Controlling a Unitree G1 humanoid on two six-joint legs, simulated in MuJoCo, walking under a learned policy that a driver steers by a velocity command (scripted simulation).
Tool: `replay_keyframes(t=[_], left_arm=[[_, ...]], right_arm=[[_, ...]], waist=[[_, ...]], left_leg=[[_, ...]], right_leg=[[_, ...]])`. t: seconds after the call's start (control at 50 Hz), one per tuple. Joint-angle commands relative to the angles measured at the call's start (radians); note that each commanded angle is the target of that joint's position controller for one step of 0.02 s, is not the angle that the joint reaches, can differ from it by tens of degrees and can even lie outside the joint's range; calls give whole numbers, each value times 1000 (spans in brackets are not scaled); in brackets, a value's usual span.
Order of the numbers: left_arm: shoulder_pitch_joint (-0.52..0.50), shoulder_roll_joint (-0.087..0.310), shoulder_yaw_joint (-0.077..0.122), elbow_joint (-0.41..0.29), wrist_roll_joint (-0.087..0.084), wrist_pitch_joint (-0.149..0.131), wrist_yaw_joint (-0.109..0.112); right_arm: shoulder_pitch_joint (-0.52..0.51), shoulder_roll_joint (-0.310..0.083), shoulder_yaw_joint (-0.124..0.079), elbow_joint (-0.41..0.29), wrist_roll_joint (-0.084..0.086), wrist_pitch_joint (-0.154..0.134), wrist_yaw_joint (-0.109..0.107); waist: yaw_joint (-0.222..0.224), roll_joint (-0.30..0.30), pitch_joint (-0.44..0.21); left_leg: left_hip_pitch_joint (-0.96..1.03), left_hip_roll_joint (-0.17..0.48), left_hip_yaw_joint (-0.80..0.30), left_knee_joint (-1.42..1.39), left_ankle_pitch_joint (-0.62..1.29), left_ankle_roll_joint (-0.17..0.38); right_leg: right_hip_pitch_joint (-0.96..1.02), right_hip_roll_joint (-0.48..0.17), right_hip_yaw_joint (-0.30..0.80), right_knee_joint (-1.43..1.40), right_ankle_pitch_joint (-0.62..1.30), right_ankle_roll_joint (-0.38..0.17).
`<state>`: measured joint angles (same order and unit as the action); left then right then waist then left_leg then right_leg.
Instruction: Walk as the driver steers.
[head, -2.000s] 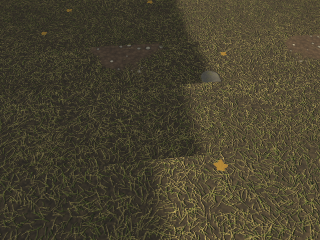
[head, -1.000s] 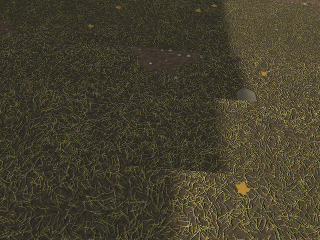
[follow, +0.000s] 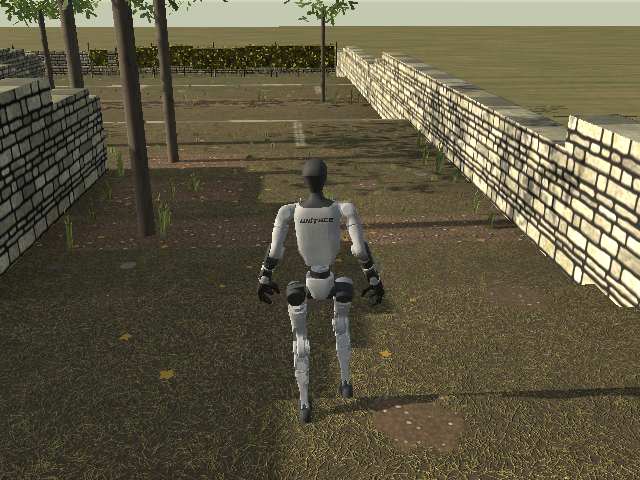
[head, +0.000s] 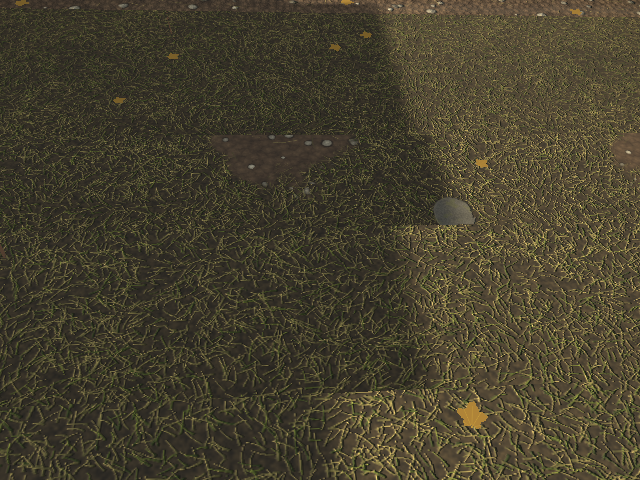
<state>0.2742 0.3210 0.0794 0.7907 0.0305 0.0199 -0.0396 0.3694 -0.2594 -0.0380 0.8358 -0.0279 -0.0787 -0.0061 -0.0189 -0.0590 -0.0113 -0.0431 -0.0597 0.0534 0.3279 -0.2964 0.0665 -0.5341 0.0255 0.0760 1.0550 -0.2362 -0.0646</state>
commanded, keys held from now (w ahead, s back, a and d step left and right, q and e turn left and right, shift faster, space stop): w+e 0.30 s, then w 0.08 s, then w+q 0.62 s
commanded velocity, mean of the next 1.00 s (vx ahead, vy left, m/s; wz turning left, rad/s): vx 0.49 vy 0.00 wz -0.06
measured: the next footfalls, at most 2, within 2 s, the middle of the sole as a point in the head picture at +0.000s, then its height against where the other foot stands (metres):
right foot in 0.40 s outside the picture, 0.17 m lower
left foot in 0.84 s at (311, 457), level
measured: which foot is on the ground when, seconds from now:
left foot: down 0.00-0.38, up 0.40-0.82, down 0.84-1.00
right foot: up 0.00-0.38, down 0.40-0.84, up 0.86-1.00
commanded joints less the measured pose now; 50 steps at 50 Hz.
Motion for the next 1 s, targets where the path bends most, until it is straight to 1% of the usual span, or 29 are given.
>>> replay_keyframes(t=[0.02,0.1,0.14,0.18,0.28,0.34,0.36,0.38,0.4,0.42,0.44,0.46,0.48,0.5,0.52,0.56,0.6,0.66,0.74,0.78,0.8,0.82,0.84,0.86,0.88,0.9,0.94,0.96,1.0], left_arm=[[-30,70,21,-47,-1,4,-8],[-193,52,20,-68,-2,-10,-20],[-264,13,5,-79,14,-11,-28],[-285,5,-2,-65,5,-14,-32],[-452,-34,-34,-100,13,-30,-24],[-200,-31,-41,18,23,-29,-5],[-53,-4,-33,76,18,-32,9],[129,38,-7,147,18,-28,21],[199,106,8,188,31,-31,22],[286,168,15,168,13,-49,17],[301,139,19,159,-1,-49,17],[187,102,10,130,-11,-53,25],[79,79,9,121,2,-62,46],[-8,45,-12,110,-20,-77,57],[-17,32,-18,118,-17,-90,58],[8,26,-17,144,-5,-117,50],[9,-3,-25,160,-13,-136,39],[35,-18,-31,174,-23,-128,40],[112,16,-33,209,-16,-98,59],[112,49,-28,214,-10,-89,76],[92,60,-26,212,-4,-83,82],[62,84,-23,195,-1,-79,83],[35,75,-27,171,-7,-74,79],[120,-44,-48,132,-14,-80,50],[34,53,-28,102,-6,-88,47],[-41,69,-24,70,-18,-100,46],[-35,60,-22,85,-17,-99,57],[-14,39,-27,86,3,-79,59],[-17,20,-29,77,12,-45,58]], right_arm=[[48,-131,-29,-23,3,-28,-3],[84,-105,-18,34,5,-50,-14],[109,-84,-6,54,1,-50,-19],[142,-83,0,76,-1,-48,-27],[277,-81,20,146,-38,-24,-45],[279,-82,31,177,-22,5,-51],[259,-81,32,184,-35,16,-49],[194,-116,14,179,-18,22,-43],[165,-87,8,161,-4,26,-26],[280,-60,11,127,62,18,-33],[288,-85,13,124,86,6,-41],[235,-124,8,111,52,8,-38],[146,-100,6,106,14,13,-37],[118,-93,2,98,-14,30,-18],[131,-58,1,111,-34,51,-4],[90,-4,8,105,-18,64,16],[22,16,9,83,4,49,27],[-93,11,6,58,14,39,32],[-265,-5,-1,-8,5,38,47],[-230,-17,-9,-1,0,44,43],[-143,-26,-15,25,-4,48,44],[-21,-53,-30,57,0,46,39],[127,-121,-57,96,-9,39,26],[108,-225,-79,73,-4,45,15],[105,-227,-81,74,37,56,22],[40,-202,-75,66,32,63,15],[-74,-139,-58,42,22,58,12],[-87,-123,-52,42,28,47,9],[-70,-132,-50,42,32,23,13]], waist=[[-1,151,69],[-3,167,163],[-18,137,156],[-28,124,146],[-114,61,221],[-17,60,104],[50,69,65],[166,24,-6],[167,-102,3],[127,-105,-211],[165,-27,-328],[113,84,-256],[80,65,-152],[3,137,-53],[-26,86,17],[-40,61,84],[-45,35,81],[-7,-7,74],[35,18,121],[15,15,91],[-31,-4,45],[-93,7,-13],[-178,100,-89],[-76,320,-176],[-113,225,-199],[-87,157,-57],[-1,36,76],[27,56,65],[41,79,22]], left_leg=[[98,273,-128,-68,639,57],[14,206,-35,-63,403,35],[-22,211,-5,1,379,49],[-38,223,16,69,359,37],[135,236,42,236,396,25],[38,215,59,556,620,13],[-15,192,34,728,540,16],[-69,170,61,1025,545,18],[-446,14,115,1459,-381,-3],[-750,27,-98,1571,-556,18],[-836,65,-174,1522,-460,20],[-860,116,-144,1318,-291,20],[-861,121,-108,1282,-183,1],[-679,151,-100,1048,-61,-38],[-527,163,-102,939,-58,-69],[-444,179,-103,815,48,-78],[-418,189,-93,642,205,-42],[-420,154,-40,490,331,10],[-492,93,24,345,241,59],[-410,35,69,335,114,83],[-300,7,70,368,82,101],[-182,-9,45,291,42,129],[-1,81,-120,137,15,191],[281,370,-633,64,19,326],[341,397,-827,-29,-17,383],[236,385,-683,-43,24,349],[-37,297,-475,-68,312,263],[-98,252,-411,-75,393,235],[-122,208,-359,-88,488,220]], right_leg=[[-216,-26,15,59,141,3],[-235,-26,-30,-198,395,3],[-181,-23,-76,-264,547,-15],[-129,-24,-98,-313,655,-37],[-199,-30,-178,-575,664,-53],[215,2,-187,-653,694,-71],[359,-10,-156,-686,667,-88],[560,-40,-137,-783,726,-116],[830,-164,-15,-725,967,-199],[1214,-417,128,-298,1451,-241],[1252,-497,229,-363,1343,-289],[1080,-446,206,-530,771,-284],[872,-423,250,-670,373,-290],[573,-370,171,-779,395,-255],[362,-354,140,-815,434,-267],[197,-292,47,-836,521,-240],[203,-239,-50,-827,606,-186],[310,-210,-122,-830,585,-128],[506,-237,-163,-808,639,-85],[566,-244,-204,-689,875,-72],[546,-253,-224,-572,998,-68],[517,-242,-240,-397,954,-56],[398,-200,-275,-84,731,-29],[11,-3,-267,279,-223,23],[-180,38,-60,366,-306,20],[-252,-32,-28,329,-206,20],[-100,-102,-29,117,-102,42],[-17,-113,-29,42,-99,62],[57,-97,-51,-41,-74,90]])
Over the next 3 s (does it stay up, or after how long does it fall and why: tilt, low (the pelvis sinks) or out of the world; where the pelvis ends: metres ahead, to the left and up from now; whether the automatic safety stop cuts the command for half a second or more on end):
stays up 0.99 -0.17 -0.34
